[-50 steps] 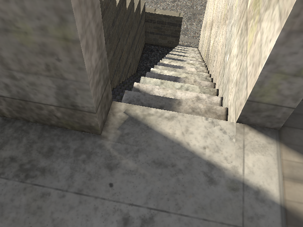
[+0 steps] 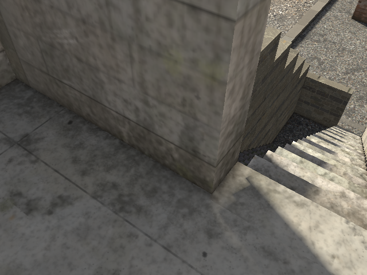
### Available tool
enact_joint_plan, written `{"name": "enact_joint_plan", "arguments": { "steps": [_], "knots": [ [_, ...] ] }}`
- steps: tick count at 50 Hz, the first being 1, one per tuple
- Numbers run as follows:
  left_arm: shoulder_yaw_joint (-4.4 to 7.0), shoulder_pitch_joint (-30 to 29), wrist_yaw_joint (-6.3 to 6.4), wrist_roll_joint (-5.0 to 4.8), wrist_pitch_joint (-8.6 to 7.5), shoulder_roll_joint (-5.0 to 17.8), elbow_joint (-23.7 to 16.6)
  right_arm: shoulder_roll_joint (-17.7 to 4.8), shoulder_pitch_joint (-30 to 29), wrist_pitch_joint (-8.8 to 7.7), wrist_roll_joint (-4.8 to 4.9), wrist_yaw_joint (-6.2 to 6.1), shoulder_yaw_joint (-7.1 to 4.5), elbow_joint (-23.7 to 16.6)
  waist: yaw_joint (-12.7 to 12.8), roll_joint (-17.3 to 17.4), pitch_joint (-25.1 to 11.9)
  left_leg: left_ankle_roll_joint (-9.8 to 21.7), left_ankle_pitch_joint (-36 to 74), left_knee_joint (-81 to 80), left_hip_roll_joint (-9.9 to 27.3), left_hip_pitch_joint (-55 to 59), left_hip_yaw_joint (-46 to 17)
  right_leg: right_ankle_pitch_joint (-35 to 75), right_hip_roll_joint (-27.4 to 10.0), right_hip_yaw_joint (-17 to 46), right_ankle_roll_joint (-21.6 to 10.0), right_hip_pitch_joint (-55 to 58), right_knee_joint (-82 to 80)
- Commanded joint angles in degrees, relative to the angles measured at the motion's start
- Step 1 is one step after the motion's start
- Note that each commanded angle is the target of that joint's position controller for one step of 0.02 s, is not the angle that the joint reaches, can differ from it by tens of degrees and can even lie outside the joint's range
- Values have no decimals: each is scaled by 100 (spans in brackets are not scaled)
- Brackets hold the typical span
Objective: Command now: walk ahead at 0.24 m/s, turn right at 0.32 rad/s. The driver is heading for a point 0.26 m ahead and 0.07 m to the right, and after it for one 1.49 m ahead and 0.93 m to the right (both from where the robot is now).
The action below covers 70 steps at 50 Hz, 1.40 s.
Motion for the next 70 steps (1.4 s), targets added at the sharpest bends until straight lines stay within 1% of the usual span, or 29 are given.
{"name": "enact_joint_plan", "arguments": {
  "steps": [1, 9, 11, 12, 13, 14, 15, 18, 24, 28, 31, 34, 35, 36, 38, 39, 42, 45, 50, 53, 56, 57, 58, 59, 60, 62, 63, 66, 70],
  "knots": [
    [136, -815, -28, -12, -240, 567, -695, -1273, 456, -163, 79, -62, -468, -58, -502, 614, 454, 1074, -1523, -1683, 2229, 1170, -2252, -130, -293, 289, -240, -1790, 40],
    [92, -303, -265, -19, -303, 412, -602, -1438, 30, -261, 229, 162, -582, 39, -40, 478, 90, 629, -646, -1140, 1683, 199, -494, 874, 56, -578, -495, 336, -1428],
    [281, 638, -199, -32, -267, 764, -334, -1199, -26, -290, 181, 168, -493, 58, 402, 259, -236, 272, -47, 256, 1325, -722, 141, 777, 390, -614, -733, 1871, -1654],
    [484, 1520, -111, -57, -266, 1363, -202, -803, -246, -328, 16, 172, -350, -111, 751, -922, -440, -219, -364, 2536, 765, -1851, 736, 405, -590, 1048, -1224, 2844, -2346],
    [540, 1516, -155, 11, -402, 1963, -419, -622, -509, -467, -17, 159, -279, -553, 612, -1797, -546, -494, -1898, 4156, -215, -3890, -67, -859, -1736, 4392, -2338, 3499, -3491],
    [395, 1219, -197, 33, -523, 1432, -553, -1118, -530, -599, 178, 219, -368, -471, 626, -889, -384, -375, -1663, 4710, 263, -4368, -812, -1150, -1886, 4251, -2371, 3437, -3720],
    [292, 956, -207, 59, -588, 1113, -627, -1284, -420, -671, 270, 279, -402, -424, 415, -732, -56, -227, -1061, 4530, 483, -4360, -836, -790, -1686, 3643, -2152, 3096, -3648],
    [145, 391, -159, 103, -592, 797, -840, -1296, -264, -675, -25, 254, -443, -233, 13, -268, 260, -355, 109, 3461, 746, -3509, -792, 1252, -998, 2259, -1684, 2146, -3649],
    [264, 543, 54, 123, -561, 1133, -811, -870, -961, -612, -80, 271, -270, -384, 130, -322, 341, -755, 1804, 1393, 262, -2491, -520, 2751, -344, 1130, -1379, 1279, -3646],
    [307, 911, 80, -3, -536, 1115, -667, -953, -1505, -618, 76, 310, -237, -563, 302, -407, 479, -695, 1934, 684, 248, -2453, -773, 2445, -620, 1605, -1307, 1602, -3416],
    [385, 794, 137, 9, -512, 1257, -599, -1173, -1372, -632, 3, 343, -278, -570, 147, -443, 414, -582, 1694, 251, 213, -2039, -903, 2439, -767, 1910, -1132, 1882, -3013],
    [294, 661, 117, 138, -327, 1125, -686, -1684, 138, -680, -65, 227, -500, -247, -592, -655, -763, -111, 1209, 218, 131, 387, -572, 4485, -167, 1644, -751, 1545, -864],
    [127, 749, 83, 211, -328, 657, -762, -1967, 1241, -644, -142, 161, -541, -117, -967, -55, -1862, 361, 662, 496, 1308, 2304, -1776, 2857, 259, 1394, -509, 447, 925],
    [-33, 1761, 8, 21, -391, 66, -868, -2085, 1333, -576, -166, 259, -546, 52, -297, 2191, -2736, 1239, -369, -213, 2593, 3762, -4798, -1190, 979, 1184, -279, -1462, 2789],
    [157, 805, -18, -182, -411, 1078, -878, -1236, 847, -518, 8, 224, -355, -71, -651, 942, -1201, 953, -755, -680, 2268, 2382, -3695, -269, 307, 1023, -211, -2158, 3519],
    [180, 444, 14, -127, -389, 1099, -971, -1206, 568, -509, -34, 222, -347, -49, -526, 427, -627, 799, 80, -769, 2064, 1505, -3002, 220, 36, 936, -223, -1977, 3288],
    [239, 384, -37, -73, -210, 841, -1112, -936, 218, -693, -62, 174, -308, 61, -139, 721, -110, 759, 1143, -1081, 1689, 233, -1743, 550, -315, 793, -231, -1325, 2549],
    [102, -185, -34, 168, 0, 501, -1523, -1203, 297, -730, -27, 175, -379, 235, -217, 673, 302, 902, 1367, -1437, 1759, -127, -1152, 607, -381, 615, -158, -1558, 1576],
    [23, -294, -177, 53, -133, 431, -1542, -1505, 100, -492, 3, 115, -385, 257, -286, 616, 234, 729, 1418, -1244, 1449, -189, -110, 1728, -314, 52, -162, -790, 39],
    [74, -655, -218, 16, -95, 605, -1757, -1730, 319, -427, 184, 190, -439, 315, -380, 617, 269, 561, 1636, -872, 1532, 162, -22, 1574, -99, -221, -361, -560, -368],
    [282, 560, -218, -21, 27, 1033, -1417, -1786, 132, -305, 368, 232, -445, 308, 455, 198, -460, 255, 3420, 1002, 1380, 275, 435, 1225, 484, -511, -740, 1219, -1217],
    [441, 1593, -160, -123, 34, 1328, -1127, -1506, 228, -261, 258, 212, -360, 294, 900, -385, -709, 57, 2509, 2831, 1130, -621, 642, 1208, 347, -33, -1033, 2387, -1535],
    [459, 1320, -107, -26, -11, 2014, -1333, -898, 497, -356, 77, 240, -201, -69, 302, -2123, -782, -252, -1634, 5099, 134, -2926, 330, 210, -1138, 3427, -2107, 3314, -2392],
    [344, 1323, -232, 57, -139, 1681, -1576, -1519, 168, -482, 231, 268, -281, -194, 608, -1659, -1153, -147, -1924, 5745, -57, -3909, -843, -793, -1736, 5150, -2612, 3417, -3441],
    [224, 1244, -225, 56, -310, 1271, -1484, -1788, -58, -557, 353, 355, -380, -260, 570, -1098, -535, -64, -1455, 5483, 223, -4285, -957, -1158, -1668, 4564, -2393, 3148, -3528],
    [184, 821, -198, 55, -388, 1118, -1394, -1441, -170, -560, 112, 358, -275, -277, 239, -222, -180, -38, -350, 4317, 661, -3693, -912, -651, -1182, 3355, -1845, 2276, -3375],
    [65, 195, -158, 331, -425, 1029, -1642, -1485, -187, -403, 42, 305, -281, -175, 61, 226, 109, -235, 42, 4153, 729, -3272, -902, 2498, -1253, 3001, -1608, 1703, -3167],
    [118, -120, 144, 213, -374, 1020, -1249, -1149, -236, -292, -45, 171, -226, -220, -374, -710, -41, -558, -412, 3486, 272, -2248, -444, 7373, -512, 1216, -1407, 881, -2385],
    [89, 168, 246, 172, -210, 843, -832, -841, -89, -13, -63, 138, -154, 16, -279, -183, -996, -601, 1520, 2190, 58, -1254, -271, 6072, -175, 350, -1190, 934, -2387]
  ]
}}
